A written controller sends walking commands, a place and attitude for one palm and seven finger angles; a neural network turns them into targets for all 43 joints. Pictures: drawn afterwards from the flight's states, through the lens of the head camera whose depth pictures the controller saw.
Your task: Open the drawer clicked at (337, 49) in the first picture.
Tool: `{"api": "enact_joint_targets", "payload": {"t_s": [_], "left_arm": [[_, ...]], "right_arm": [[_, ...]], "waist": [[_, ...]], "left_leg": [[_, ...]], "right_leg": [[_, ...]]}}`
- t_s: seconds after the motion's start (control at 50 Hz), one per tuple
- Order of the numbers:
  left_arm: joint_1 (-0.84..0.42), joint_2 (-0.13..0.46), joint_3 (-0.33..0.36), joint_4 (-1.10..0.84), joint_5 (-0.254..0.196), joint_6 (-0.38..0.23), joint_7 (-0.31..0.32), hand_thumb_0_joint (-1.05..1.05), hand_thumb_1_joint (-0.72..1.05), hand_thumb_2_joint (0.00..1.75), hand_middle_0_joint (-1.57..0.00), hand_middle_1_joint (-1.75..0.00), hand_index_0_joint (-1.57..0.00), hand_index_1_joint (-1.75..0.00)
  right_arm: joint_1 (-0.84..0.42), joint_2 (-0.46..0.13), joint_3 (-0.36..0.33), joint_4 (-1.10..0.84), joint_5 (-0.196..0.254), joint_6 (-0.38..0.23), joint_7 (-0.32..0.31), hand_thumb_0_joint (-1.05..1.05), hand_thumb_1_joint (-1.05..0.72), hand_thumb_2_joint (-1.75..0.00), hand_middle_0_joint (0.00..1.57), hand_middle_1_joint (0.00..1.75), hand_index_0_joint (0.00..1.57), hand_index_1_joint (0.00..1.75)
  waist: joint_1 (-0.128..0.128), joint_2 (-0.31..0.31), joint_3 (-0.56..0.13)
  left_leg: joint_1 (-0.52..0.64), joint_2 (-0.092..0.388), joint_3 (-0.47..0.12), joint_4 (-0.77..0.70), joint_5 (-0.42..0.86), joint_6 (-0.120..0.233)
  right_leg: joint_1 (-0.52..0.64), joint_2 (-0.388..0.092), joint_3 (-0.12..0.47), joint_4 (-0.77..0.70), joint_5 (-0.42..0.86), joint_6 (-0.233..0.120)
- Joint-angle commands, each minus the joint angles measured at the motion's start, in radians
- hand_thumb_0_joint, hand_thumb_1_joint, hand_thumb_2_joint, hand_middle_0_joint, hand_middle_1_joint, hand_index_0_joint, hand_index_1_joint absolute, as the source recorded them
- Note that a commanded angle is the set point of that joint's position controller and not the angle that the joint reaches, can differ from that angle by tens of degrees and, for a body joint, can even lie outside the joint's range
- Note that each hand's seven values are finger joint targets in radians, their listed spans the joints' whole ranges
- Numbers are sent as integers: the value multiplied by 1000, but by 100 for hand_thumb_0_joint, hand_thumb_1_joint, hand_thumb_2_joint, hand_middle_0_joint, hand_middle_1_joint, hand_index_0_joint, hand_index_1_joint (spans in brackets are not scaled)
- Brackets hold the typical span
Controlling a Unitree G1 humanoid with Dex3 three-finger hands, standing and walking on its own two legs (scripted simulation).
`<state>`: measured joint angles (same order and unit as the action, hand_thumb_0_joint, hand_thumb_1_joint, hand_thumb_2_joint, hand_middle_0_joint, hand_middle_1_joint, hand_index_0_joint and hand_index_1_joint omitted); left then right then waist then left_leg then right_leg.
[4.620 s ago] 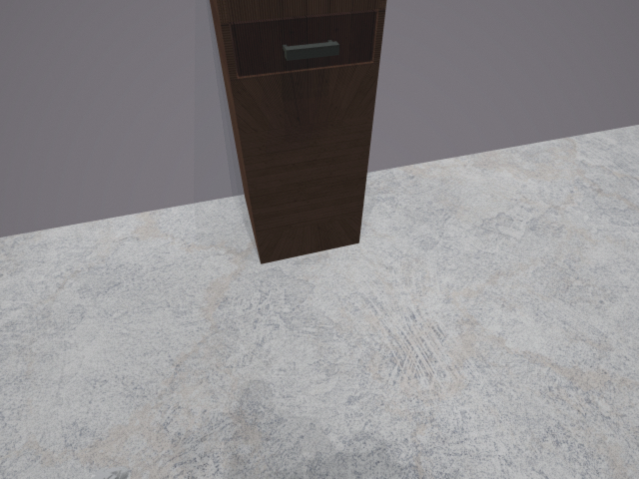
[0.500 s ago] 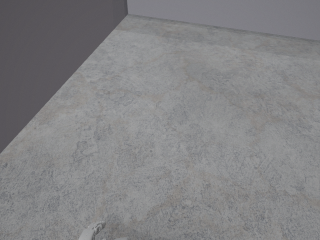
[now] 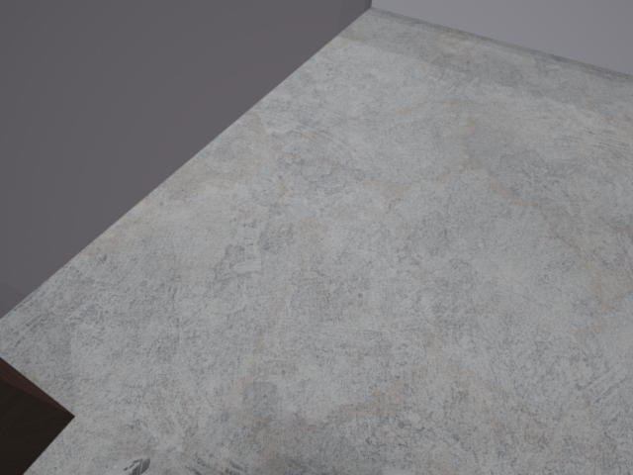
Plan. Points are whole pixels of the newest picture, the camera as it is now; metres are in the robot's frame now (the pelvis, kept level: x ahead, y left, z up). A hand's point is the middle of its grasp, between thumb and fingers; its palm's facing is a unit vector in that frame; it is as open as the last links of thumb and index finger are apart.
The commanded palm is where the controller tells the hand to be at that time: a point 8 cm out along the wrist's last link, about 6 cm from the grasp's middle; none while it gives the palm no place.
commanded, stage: turn to face it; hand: left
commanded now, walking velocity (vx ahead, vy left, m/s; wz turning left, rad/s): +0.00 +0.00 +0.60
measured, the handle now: out of the picture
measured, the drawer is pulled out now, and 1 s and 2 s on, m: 0.00 0.00 0.00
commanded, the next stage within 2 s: take the last steps up to it in 1.56 s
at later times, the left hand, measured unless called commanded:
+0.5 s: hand out of the picture -0.04 +0.14 -0.16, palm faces +0.36 -0.89 -0.28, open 7.4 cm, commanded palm none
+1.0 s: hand out of the picture -0.04 +0.21 -0.15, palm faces +0.60 -0.75 -0.26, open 7.4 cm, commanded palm none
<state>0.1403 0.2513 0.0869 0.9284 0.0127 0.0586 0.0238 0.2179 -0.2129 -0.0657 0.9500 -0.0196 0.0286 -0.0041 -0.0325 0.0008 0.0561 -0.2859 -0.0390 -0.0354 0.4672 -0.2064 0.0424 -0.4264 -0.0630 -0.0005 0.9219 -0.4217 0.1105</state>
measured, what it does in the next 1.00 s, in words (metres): steps on the spot, turning left: right foot, then left foot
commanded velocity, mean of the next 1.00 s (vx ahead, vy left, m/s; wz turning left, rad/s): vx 0.00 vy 0.00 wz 0.60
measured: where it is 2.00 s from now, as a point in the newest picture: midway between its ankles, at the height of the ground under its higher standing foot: outside the picture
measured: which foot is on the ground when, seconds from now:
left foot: down 0.00-0.12, up 0.14-0.60, down 0.62-1.00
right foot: up 0.00-0.10, down 0.12-0.62, up 0.64-1.00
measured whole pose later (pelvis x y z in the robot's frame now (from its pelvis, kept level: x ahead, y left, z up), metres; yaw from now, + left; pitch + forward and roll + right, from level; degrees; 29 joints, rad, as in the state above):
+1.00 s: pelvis -0.02 -0.04 +0.00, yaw +38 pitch +1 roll +0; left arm 0.12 0.24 0.07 0.87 0.01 0.05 0.01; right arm 0.19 -0.22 -0.06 0.92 -0.02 0.04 0.01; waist -0.03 0.00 0.07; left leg -0.25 -0.04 -0.07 0.50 -0.25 0.02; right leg -0.41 -0.07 -0.01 0.86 -0.43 0.11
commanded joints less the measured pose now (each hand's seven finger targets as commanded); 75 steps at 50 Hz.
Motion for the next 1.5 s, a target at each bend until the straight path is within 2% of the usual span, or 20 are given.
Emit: {"api": "enact_joint_targets", "payload": {"t_s": [0.0, 0.06, 0.1, 0.12, 0.18, 0.22, 0.48, 0.56, 0.58, 0.6, 0.62, 0.74, 0.92, 1.02, 1.04, 1.06, 1.08, 1.18, 1.4, 1.48], "left_arm": [[3, 56, 0, -104, -10, -33, 1, 0, 90, 90, -20, -30, -20, -30], [113, 89, 7, -92, -9, -50, 6, 0, 90, 90, -20, -30, -20, -30], [123, 239, 30, -119, 16, -63, 15, 0, 90, 90, -20, -30, -20, -30], [104, 213, 24, -132, 4, -61, 17, 0, 90, 90, -20, -30, -20, -30], [-43, 115, -4, -161, 6, -63, 11, 0, 90, 90, -20, -30, -20, -30], [5, 99, -9, -152, 6, -73, 10, 0, 90, 90, -20, -30, -20, -30], [168, 172, 13, -69, 19, -56, 7, 0, 90, 90, -20, -30, -20, -30], [164, 181, 23, -49, 11, -47, 0, 0, 90, 90, -20, -30, -20, -30], [158, 171, 23, -58, 2, -44, -4, 0, 90, 90, -20, -30, -20, -30], [145, 112, 17, -102, -5, -43, -15, 0, 90, 90, -20, -30, -20, -30], [70, 96, -3, -145, 5, -37, -11, 0, 90, 90, -20, -30, -20, -30], [76, 101, 12, -82, 3, -26, -15, 0, 90, 90, -20, -30, -20, -30], [-28, 75, -1, -146, -4, -30, -7, 0, 90, 90, -20, -30, -20, -30], [80, 87, 1, -135, -12, -52, 1, 0, 90, 90, -20, -30, -20, -30], [123, 136, 11, -131, -4, -64, 6, 0, 90, 90, -20, -30, -20, -30], [137, 241, 29, -133, 14, -73, 17, 0, 90, 90, -20, -30, -20, -30], [136, 236, 22, -139, 4, -66, 16, 0, 90, 90, -20, -30, -20, -30], [-13, 109, -11, -161, 6, -69, 10, 0, 90, 90, -20, -30, -20, -30], [164, 175, 11, -55, 19, -59, 9, 0, 90, 90, -20, -30, -20, -30], [147, 152, 13, -35, 1, -48, 6, 0, 90, 90, -20, -30, -20, -30]], "right_arm": [[-6, -220, -61, -79, -6, -9, -3, 0, -90, -90, 20, 30, 20, 30], [-61, -208, -64, -107, 5, -3, 4, 0, -90, -90, 20, 30, 20, 30], [-29, -96, -47, -150, 9, -3, 12, 0, -90, -90, 20, 30, 20, 30], [-51, -155, -60, -142, -7, 8, 11, 0, -90, -90, 20, 30, 20, 30], [-22, -131, -57, -93, -8, 27, 31, 0, -90, -90, 20, 30, 20, 30], [-16, -125, -50, -86, -5, 28, 35, 0, -90, -90, 20, 30, 20, 30], [-175, -95, -13, -124, 9, 19, 36, 0, -90, -90, 20, 30, 20, 30], [-104, -113, -15, -119, 6, 2, 32, 0, -90, -90, 20, 30, 20, 30], [-34, -162, -29, -104, 3, -7, 31, 0, -90, -90, 20, 30, 20, 30], [31, -288, -61, -100, -3, -16, 25, 0, -90, -90, 20, 30, 20, 30], [98, -336, -68, -72, 9, -8, 20, 0, -90, -90, 20, 30, 20, 30], [-70, -217, -33, -109, 5, -24, -4, 0, -90, -90, 20, 30, 20, 30], [-14, -226, -53, -95, -4, -12, -1, 0, -90, -90, 20, 30, 20, 30], [-58, -216, -59, -112, 3, -5, 0, 0, -90, -90, 20, 30, 20, 30], [-39, -171, -55, -118, 12, -7, 5, 0, -90, -90, 20, 30, 20, 30], [-10, -98, -42, -141, 16, -9, 11, 0, -90, -90, 20, 30, 20, 30], [-7, -142, -55, -138, 1, 1, 6, 0, -90, -90, 20, 30, 20, 30], [17, -116, -47, -71, -3, 29, 33, 0, -90, -90, 20, 30, 20, 30], [-115, -73, -7, -88, 11, 15, 27, 0, -90, -90, 20, 30, 20, 30], [3, -131, -13, -55, 6, -13, 20, 0, -90, -90, 20, 30, 20, 30]], "waist": [[4, 168, -115], [62, 108, -127], [66, -335, -110], [69, -279, -93], [-15, -139, 26], [2, -165, -10], [88, -227, -80], [52, -178, -125], [6, -72, -166], [-32, 245, -194], [-59, 264, -188], [25, 140, -86], [-5, 162, -92], [55, 138, -133], [72, 23, -155], [72, -292, -168], [70, -254, -167], [1, -183, -5], [85, -238, -75], [8, -74, -144]], "left_leg": [[101, 247, -308, -83, 351, 123], [-69, 179, -295, 16, 227, 56], [-369, -51, -10, 443, -369, -91], [-324, 15, -67, 598, -371, -77], [-308, 66, -18, 779, -167, -97], [-309, 70, 12, 777, -132, -118], [-173, 90, 133, 344, -249, -104], [28, 76, 176, 49, -94, -74], [203, 114, 116, -68, 71, -46], [400, 378, -236, -88, 438, 79], [374, 502, -310, -94, 647, 183], [181, 268, -119, -110, 500, 100], [164, 250, -263, -83, 424, 132], [23, 187, -301, 41, 392, 70], [-110, 125, -253, 146, 189, 11], [-314, -37, -50, 391, -300, -82], [-294, -4, -62, 586, -410, -83], [-283, 69, -3, 795, -149, -111], [-123, 56, 122, 319, -253, -97], [206, 99, 108, -84, 77, -62]], "right_leg": [[52, 32, -8, -179, -2, -23], [302, 28, -15, -484, 202, -39], [409, -423, 404, -694, 212, -208], [269, -429, 367, -703, 180, -242], [156, -264, 107, -655, 237, -200], [230, -243, 26, -617, 393, -201], [382, -334, -96, -528, 601, -234], [333, -319, -181, -377, 597, -169], [212, -290, -215, -223, 520, -118], [-98, -146, -249, 13, 23, -28], [-194, -99, -155, 154, -267, -14], [-134, -73, -27, 230, 33, -1], [-41, -2, -16, -56, -14, -3], [255, 36, -32, -448, 186, -27], [417, -74, 62, -576, 268, -51], [534, -374, 341, -631, 448, -162], [403, -454, 330, -622, 475, -245], [216, -252, 16, -616, 393, -193], [352, -294, -60, -515, 676, -235], [210, -240, -150, -282, 530, -126]]}}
